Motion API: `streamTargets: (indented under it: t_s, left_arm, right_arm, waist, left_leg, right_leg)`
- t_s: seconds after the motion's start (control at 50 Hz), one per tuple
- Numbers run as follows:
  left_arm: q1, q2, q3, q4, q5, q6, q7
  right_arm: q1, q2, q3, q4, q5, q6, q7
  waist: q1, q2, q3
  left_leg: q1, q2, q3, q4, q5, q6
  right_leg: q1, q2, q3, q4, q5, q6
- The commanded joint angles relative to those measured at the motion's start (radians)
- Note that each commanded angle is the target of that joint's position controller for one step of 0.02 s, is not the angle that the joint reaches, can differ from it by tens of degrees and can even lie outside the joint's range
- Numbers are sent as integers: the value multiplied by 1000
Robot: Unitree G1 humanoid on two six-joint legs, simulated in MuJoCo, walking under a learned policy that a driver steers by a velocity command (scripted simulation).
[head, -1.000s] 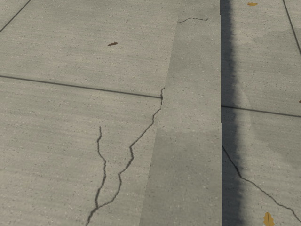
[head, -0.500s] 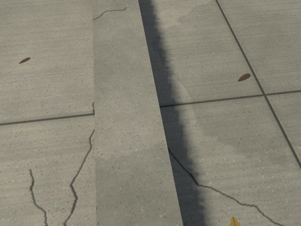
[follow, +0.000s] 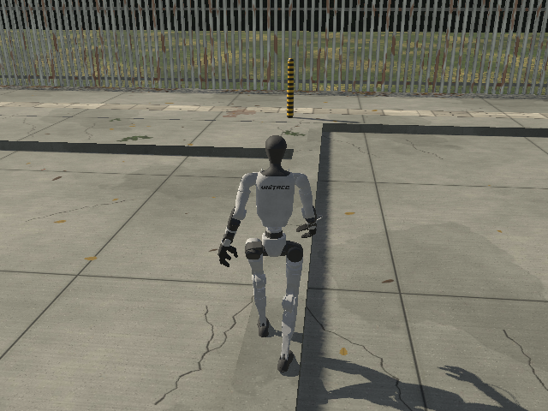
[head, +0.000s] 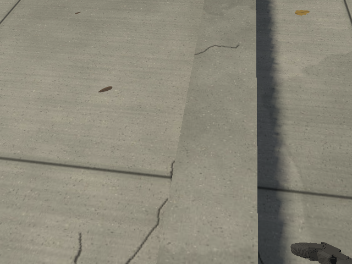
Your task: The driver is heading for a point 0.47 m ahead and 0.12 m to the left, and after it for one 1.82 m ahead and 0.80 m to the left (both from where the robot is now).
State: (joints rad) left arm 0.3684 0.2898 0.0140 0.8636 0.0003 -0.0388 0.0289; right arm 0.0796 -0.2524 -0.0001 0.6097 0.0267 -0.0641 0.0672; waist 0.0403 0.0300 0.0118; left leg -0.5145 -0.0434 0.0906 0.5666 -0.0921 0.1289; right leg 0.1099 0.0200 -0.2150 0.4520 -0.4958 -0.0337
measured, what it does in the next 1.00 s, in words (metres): walks ahead, turning left: right foot, then left foot 0.13 m lower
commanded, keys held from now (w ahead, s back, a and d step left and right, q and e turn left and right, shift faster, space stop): w+q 0.52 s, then q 0.48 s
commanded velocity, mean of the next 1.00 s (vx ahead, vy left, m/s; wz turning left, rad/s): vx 0.36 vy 0.00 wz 0.58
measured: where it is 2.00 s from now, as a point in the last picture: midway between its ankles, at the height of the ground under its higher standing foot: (136, 217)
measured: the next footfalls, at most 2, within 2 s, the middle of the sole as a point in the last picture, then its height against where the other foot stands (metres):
right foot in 0.48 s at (212, 263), level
left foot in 1.00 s outside the picture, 0.13 m lower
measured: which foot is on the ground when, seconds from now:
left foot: down 0.00-0.50, up 0.52-0.98, down 1.00-1.00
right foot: up 0.00-0.46, down 0.48-1.00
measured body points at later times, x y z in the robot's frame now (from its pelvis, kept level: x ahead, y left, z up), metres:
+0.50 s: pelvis +0.30 +0.00 +0.01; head +0.31 +0.00 +0.46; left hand +0.43 +0.28 -0.05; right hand +0.44 -0.27 -0.11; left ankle +0.13 +0.06 -0.71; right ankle +0.44 -0.07 -0.72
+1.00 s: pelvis +0.45 +0.04 -0.01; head +0.47 +0.08 +0.44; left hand +0.38 +0.35 -0.11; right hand +0.77 -0.04 -0.08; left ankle +0.43 +0.17 -0.72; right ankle +0.44 -0.07 -0.71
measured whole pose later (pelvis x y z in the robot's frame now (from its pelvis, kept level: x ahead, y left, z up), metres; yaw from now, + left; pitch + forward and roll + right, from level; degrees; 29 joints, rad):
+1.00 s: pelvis +0.45 +0.04 -0.01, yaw +36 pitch +2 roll -2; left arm 0.21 0.31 0.05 0.62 0.00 -0.02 0.06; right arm 0.11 -0.30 -0.07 0.59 0.03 0.07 0.09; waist 0.07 0.01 0.05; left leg -0.51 0.04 -0.02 0.77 -0.04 -0.07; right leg -0.25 -0.04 -0.23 0.75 -0.52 -0.03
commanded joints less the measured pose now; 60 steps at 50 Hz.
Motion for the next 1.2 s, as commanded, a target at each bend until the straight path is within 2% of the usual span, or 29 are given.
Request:
streamTargets:
  t_s: [0.02, 0.04, 0.06, 0.08, 0.1, 0.16, 0.26, 0.36, 0.42, 0.46, 0.48, 0.5, 0.52, 0.54, 0.58, 0.68, 0.72, 0.76, 0.9, 0.92, 0.96, 1.04, 1.06, 1.1, 1.12, 1.14, 1.16, 1.18, 1.2]
  left_arm:
    - [25, 78, 7, -138, 43, -42, -13]
    - [11, 78, -10, -167, 14, -86, -39]
    - [-123, 138, 3, -200, -26, -110, -56]
    - [-171, 124, -8, -227, -32, -120, -62]
    - [-182, 118, -10, -229, -9, -120, -57]
    - [-109, 111, -9, -246, 15, -74, -51]
    - [-245, 51, -39, -304, 34, -57, -19]
    - [-375, 83, -31, -352, 11, -82, -29]
    - [-321, 120, -5, -332, -2, -94, -39]
    - [-177, 153, 23, -296, 1, -103, -37]
    - [-46, 183, 38, -273, 12, -103, -33]
    - [30, 240, 53, -272, 27, -90, -28]
    - [31, 222, 57, -265, 8, -74, -35]
    - [-29, 130, 38, -287, -4, -70, -29]
    - [-88, 90, 26, -285, 9, -58, -25]
    - [-136, 133, 46, -244, 30, -53, -29]
    - [-181, 131, 43, -248, 22, -41, -24]
    - [-168, 130, 40, -250, 22, -37, -9]
    - [-143, 182, 66, -282, 2, 6, 2]
    - [-153, 181, 71, -284, -10, 24, 5]
    - [-95, 181, 84, -275, -2, 13, 39]
    - [-100, 134, 90, -305, 13, 24, 46]
    - [-155, 149, 100, -322, 10, 24, 39]
    - [-291, 221, 128, -368, -21, 13, 11]
    - [-387, 227, 129, -412, -32, -2, 2]
    - [-520, 121, 91, -465, -27, -26, 2]
    - [-527, 18, 46, -373, -18, -21, 11]
    - [-355, -32, 40, -348, -24, -15, 15]
    - [-304, -31, 20, -355, -16, -25, 13]
  right_arm:
    - [385, -314, -114, 6, 0, 8, -41]
    - [388, -256, -95, -22, -12, -3, -45]
    - [350, -187, -81, -25, -22, -7, -48]
    - [305, -167, -75, -24, -24, -9, -50]
    - [251, -161, -73, -35, -26, -9, -48]
    - [183, -141, -65, -34, -11, -7, -57]
    - [223, -164, -70, 8, -1, 4, -88]
    - [288, -187, -78, 42, 16, 21, -94]
    - [263, -188, -79, 51, 10, 37, -92]
    - [210, -177, -73, 42, 3, 41, -82]
    - [199, -136, -56, 26, -11, 40, -72]
    - [292, -62, -35, 8, -17, 29, -67]
    - [386, -75, -27, 0, 0, 15, -62]
    - [315, -161, -48, 26, 8, 20, -65]
    - [192, -183, -61, 3, -10, 37, -71]
    - [202, -97, -54, -4, -29, 72, -72]
    - [185, -121, -70, 5, -25, 80, -80]
    - [180, -146, -86, 6, -46, 86, -74]
    - [8, -125, -88, -86, -25, 108, -13]
    - [3, -109, -84, -85, -3, 118, 1]
    - [-69, -139, -101, -107, 4, 119, 31]
    - [5, -138, -119, -59, 20, 107, 36]
    - [54, -120, -127, -32, 20, 103, 27]
    - [174, -122, -137, 15, -14, 87, -6]
    - [295, -169, -149, 55, -13, 78, -29]
    - [336, -214, -146, 84, -29, 62, -43]
    - [452, -136, -125, 164, -40, 54, -39]
    - [399, -140, -103, 171, -78, 31, -44]
    - [366, -207, -106, 116, -93, 13, -48]
  waist:
    - [-139, 160, -292]
    - [-130, 142, -447]
    - [-164, 51, -295]
    - [-133, -27, -177]
    - [-87, -101, -116]
    - [6, -46, -40]
    - [-38, 22, -32]
    - [-106, 44, -31]
    - [-77, 79, -13]
    - [10, 75, -49]
    - [60, 21, -177]
    - [22, -198, -278]
    - [-21, -393, -291]
    - [0, -195, -143]
    - [-12, -30, 1]
    - [-60, -143, -81]
    - [-74, -139, -74]
    - [-62, -113, -127]
    - [21, -97, -62]
    - [28, -79, -24]
    - [80, -89, -14]
    - [69, -49, -50]
    - [20, -21, -50]
    - [-122, 134, -90]
    - [-239, 186, -74]
    - [-242, 244, -55]
    - [-337, 109, 54]
    - [-160, 109, 1]
    - [-150, 27, -127]
  left_leg:
    - [878, 263, -501, -26, 57, 221]
    - [997, 379, -931, -174, -120, 343]
    - [876, 340, -784, -240, -135, 274]
    - [719, 308, -670, -268, -85, 251]
    - [582, 266, -596, -295, 28, 231]
    - [332, 163, -436, -356, 190, 216]
    - [203, 85, -357, -333, 192, 161]
    - [365, 135, -479, -266, 40, 118]
    - [407, 163, -547, -220, 22, 89]
    - [379, 111, -521, -57, 162, 54]
    - [318, 64, -469, 159, 141, 21]
    - [37, -85, -328, 469, -271, -52]
    - [-221, -60, -274, 676, -508, -73]
    - [-261, 2, -285, 736, -419, -95]
    - [-191, 57, -226, 709, -311, -120]
    - [-36, 50, -107, 597, -193, -175]
    - [19, 28, -79, 471, -20, -187]
    - [-24, 55, -115, 544, 76, -180]
    - [-168, 93, -113, 400, -75, -171]
    - [-123, 80, -95, 233, -26, -181]
    - [-205, 117, -158, 168, 96, -196]
    - [25, 40, -66, 72, 32, -193]
    - [103, 9, -31, 34, 36, -179]
    - [440, -49, 3, -142, 245, -88]
    - [595, 41, -155, -299, 431, -17]
    - [655, 178, -425, -314, 674, 58]
    - [562, 94, -44, -535, 779, -50]
    - [763, 174, -133, -395, 1030, -24]
    - [882, 339, -344, -104, 1445, 87]
  right_leg:
    - [-636, -27, 85, 822, 214, 9]
    - [-837, 73, 316, 997, -66, 10]
    - [-917, -2, 370, 958, 32, -2]
    - [-911, -34, 346, 920, 92, -6]
    - [-868, -56, 328, 878, 130, 6]
    - [-753, -77, 281, 762, 180, 61]
    - [-667, -38, 237, 429, 402, 108]
    - [-694, -12, 289, 158, 503, 87]
    - [-582, -4, 309, 73, 452, 50]
    - [-377, 1, 292, -10, 414, -2]
    - [-159, -92, 367, -2, 386, -56]
    - [142, -291, 694, -38, 306, -180]
    - [199, -443, 1083, -152, 19, -285]
    - [55, -428, 1009, -183, 4, -257]
    - [-178, -340, 664, -165, 405, -196]
    - [-276, -232, 285, -136, 1072, -222]
    - [-331, -177, 181, -138, 1003, -206]
    - [-246, -254, 206, -63, 1066, -223]
    - [-120, -348, 244, 82, 929, -220]
    - [-191, -281, 171, 105, 780, -187]
    - [-120, -342, 234, 194, 573, -174]
    - [-290, -278, 120, 363, 587, -96]
    - [-327, -265, 74, 422, 583, -53]
    - [-509, -130, -26, 682, 631, 43]
    - [-703, -70, -8, 926, 222, 88]
    - [-869, -24, 91, 1069, -270, 73]
    - [-730, -91, 71, 1088, -417, -20]
    - [-883, -48, 90, 1262, -403, -20]
    - [-1062, -44, 155, 1404, -428, 30]
Velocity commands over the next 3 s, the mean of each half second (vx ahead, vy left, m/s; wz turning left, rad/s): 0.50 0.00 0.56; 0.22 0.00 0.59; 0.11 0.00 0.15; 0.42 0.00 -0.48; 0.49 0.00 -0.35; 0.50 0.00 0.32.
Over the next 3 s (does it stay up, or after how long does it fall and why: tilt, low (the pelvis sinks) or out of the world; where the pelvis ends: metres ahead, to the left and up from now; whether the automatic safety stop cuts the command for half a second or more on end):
stays up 1.19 0.52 -0.14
